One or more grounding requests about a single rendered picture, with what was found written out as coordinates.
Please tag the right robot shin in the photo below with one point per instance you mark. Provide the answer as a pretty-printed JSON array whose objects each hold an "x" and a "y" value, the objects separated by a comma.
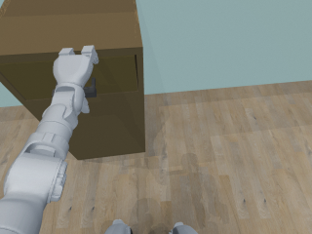
[{"x": 178, "y": 224}]

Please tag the drawer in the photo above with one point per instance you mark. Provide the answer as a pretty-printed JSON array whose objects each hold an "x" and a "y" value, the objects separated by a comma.
[{"x": 36, "y": 80}]

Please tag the robot left thigh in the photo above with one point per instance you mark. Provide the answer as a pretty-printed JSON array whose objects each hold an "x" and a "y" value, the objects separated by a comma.
[{"x": 118, "y": 228}]

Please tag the handle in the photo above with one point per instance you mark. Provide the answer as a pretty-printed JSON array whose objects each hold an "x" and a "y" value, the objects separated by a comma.
[{"x": 90, "y": 92}]

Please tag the cabinet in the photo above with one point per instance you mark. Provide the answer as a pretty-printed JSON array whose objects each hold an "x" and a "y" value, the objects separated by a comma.
[{"x": 36, "y": 30}]

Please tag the left robot upper arm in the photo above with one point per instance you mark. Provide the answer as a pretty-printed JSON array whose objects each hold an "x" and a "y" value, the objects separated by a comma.
[{"x": 36, "y": 180}]

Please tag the robot left hand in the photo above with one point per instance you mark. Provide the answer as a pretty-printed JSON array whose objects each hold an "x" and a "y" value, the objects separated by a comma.
[{"x": 76, "y": 69}]

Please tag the left robot forearm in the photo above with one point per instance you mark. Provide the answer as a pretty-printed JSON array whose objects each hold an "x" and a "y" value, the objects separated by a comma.
[{"x": 56, "y": 127}]

